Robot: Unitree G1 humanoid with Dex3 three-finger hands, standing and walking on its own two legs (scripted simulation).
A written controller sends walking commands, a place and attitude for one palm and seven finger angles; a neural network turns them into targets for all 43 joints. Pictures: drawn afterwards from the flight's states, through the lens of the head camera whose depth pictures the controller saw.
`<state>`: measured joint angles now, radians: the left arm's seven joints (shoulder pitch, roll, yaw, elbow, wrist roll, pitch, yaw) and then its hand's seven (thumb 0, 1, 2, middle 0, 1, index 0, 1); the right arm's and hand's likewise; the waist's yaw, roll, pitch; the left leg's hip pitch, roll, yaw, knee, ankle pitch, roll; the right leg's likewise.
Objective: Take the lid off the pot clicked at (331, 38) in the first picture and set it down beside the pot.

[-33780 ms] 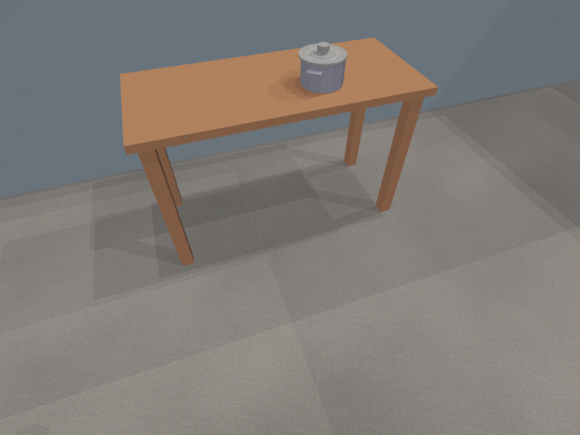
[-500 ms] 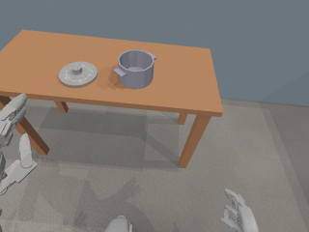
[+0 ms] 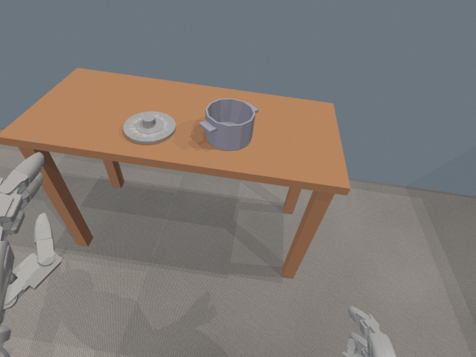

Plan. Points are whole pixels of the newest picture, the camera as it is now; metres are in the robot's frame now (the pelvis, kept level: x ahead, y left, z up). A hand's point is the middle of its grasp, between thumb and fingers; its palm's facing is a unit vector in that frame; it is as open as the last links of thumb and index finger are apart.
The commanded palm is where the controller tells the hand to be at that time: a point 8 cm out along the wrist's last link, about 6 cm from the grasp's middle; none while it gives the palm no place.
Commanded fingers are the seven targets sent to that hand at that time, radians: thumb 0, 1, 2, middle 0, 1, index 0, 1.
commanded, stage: stop stepping back and stand still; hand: left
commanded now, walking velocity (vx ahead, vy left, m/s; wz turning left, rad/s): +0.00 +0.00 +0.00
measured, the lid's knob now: (149, 120) +0.79 +0.32 -0.07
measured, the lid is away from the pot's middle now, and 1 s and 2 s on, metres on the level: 0.26 0.26 0.26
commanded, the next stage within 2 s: let the arm hang, fingers relaxed in 1.36 s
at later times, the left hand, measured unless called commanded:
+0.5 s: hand out of the picture +0.08 +0.18 -0.17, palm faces +0.06 -0.99 -0.14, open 7.2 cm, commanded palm none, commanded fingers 0.00 0.90 0.90 -0.20 -0.30 -0.20 -0.30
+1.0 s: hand out of the picture +0.06 +0.17 -0.17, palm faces +0.07 -0.98 -0.16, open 7.4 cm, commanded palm none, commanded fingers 0.00 0.90 0.90 -0.20 -0.30 -0.20 -0.30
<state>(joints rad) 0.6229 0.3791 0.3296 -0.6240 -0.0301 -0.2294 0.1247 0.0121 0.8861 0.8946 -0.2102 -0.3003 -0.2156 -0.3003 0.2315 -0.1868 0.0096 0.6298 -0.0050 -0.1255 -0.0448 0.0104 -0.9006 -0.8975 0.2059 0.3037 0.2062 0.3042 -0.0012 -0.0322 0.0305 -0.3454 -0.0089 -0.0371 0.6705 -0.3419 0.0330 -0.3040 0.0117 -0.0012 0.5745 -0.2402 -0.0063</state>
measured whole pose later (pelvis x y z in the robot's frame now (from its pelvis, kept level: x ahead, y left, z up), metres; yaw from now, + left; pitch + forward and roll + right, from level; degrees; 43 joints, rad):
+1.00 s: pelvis +0.07 +0.01 +0.01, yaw +2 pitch -1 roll -1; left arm 0.29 0.13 0.00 1.10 0.01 0.00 0.04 0.00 0.91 0.89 -0.20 -0.30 -0.20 -0.30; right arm 0.29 -0.13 -0.02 1.09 -0.01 0.00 -0.04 0.02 -0.94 -0.90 0.20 0.30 0.20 0.30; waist 0.00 -0.01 0.04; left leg -0.22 -0.03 -0.02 0.50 -0.27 0.03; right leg -0.16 0.00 -0.02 0.46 -0.29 0.00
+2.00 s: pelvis +0.09 +0.00 +0.01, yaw +1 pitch -1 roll +0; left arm 0.28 0.13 0.02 1.12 0.00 0.00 0.04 0.00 0.91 0.89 -0.20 -0.30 -0.20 -0.30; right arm 0.30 -0.10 -0.03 1.12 -0.01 -0.01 -0.05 0.01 -0.92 -0.90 0.20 0.30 0.20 0.30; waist 0.00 -0.02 0.06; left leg -0.16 -0.01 -0.01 0.48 -0.30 0.02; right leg -0.11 0.02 0.00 0.44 -0.31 -0.01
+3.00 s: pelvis +0.09 -0.01 +0.01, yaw +0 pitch -1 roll +0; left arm 0.29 0.12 0.02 1.12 0.00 -0.01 0.04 0.00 0.91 0.89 -0.20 -0.30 -0.20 -0.30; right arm 0.30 -0.09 -0.03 1.13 -0.01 0.00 -0.05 0.00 -0.91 -0.90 0.20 0.30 0.20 0.30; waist 0.00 -0.01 0.06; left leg -0.16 0.00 -0.01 0.47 -0.29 0.01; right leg -0.11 0.02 0.00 0.44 -0.31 -0.02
